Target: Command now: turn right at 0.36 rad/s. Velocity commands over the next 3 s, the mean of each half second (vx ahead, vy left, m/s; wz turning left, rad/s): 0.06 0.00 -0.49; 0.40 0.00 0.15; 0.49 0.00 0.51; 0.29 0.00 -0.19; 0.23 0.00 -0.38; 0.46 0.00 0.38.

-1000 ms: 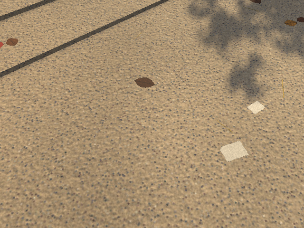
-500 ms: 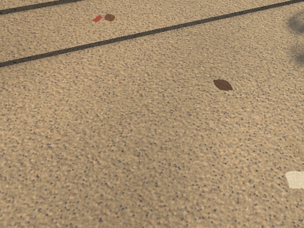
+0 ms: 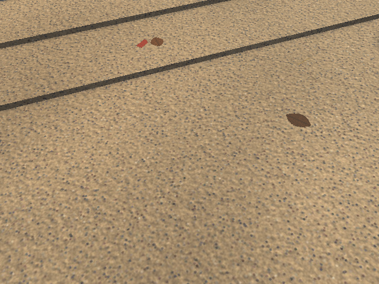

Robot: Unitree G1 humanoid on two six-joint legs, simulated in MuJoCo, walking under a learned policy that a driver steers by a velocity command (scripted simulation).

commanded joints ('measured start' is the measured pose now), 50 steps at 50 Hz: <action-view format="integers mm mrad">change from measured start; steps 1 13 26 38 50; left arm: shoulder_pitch -35 -44 -135 65 153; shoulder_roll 176 137 71 90 195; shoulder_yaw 47 65 24 31 57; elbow -88 -128 -205 -101 -7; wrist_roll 4 -14 -12 31 3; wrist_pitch -17 26 -3 -114 -75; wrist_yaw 9 15 -41 -7 28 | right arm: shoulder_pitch -19 13 127 95 -94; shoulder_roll -108 -166 -247 -135 -110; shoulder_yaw -55 -75 -98 -56 -36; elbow -86 -95 -17 -1 -103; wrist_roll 5 13 56 54 52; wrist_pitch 1 -37 -46 -69 -71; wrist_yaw -17 -1 28 55 108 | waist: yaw -23 -6 -61 -6 -3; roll -228 63 105 -102 -124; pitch -80 -49 -31 25 -4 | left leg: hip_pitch -19 187 127 -526 -311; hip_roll -10 344 347 124 11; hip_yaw -10 -237 -55 -127 96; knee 101 -224 -333 526 58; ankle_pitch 44 550 -45 171 185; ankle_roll -17 201 161 -57 60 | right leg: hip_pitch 13 -382 -64 269 436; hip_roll -187 1 4 -214 -242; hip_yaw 331 89 -118 11 -228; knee -179 594 -13 -432 -237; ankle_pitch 348 -170 -71 349 1110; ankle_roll -195 53 -48 -200 -132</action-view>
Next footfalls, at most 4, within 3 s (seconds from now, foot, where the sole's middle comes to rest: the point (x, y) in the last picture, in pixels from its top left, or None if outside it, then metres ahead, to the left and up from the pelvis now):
0.58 right None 0.01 -0.16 -0.77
1.06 left None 0.39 -0.04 -0.77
1.52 right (277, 238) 0.66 -0.26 -0.77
1.94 left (216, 206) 0.79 -0.04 -0.77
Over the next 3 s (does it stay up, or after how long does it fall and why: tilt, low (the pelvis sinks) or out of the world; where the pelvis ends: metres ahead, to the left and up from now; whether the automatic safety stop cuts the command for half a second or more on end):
stays up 0.99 -0.22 0.00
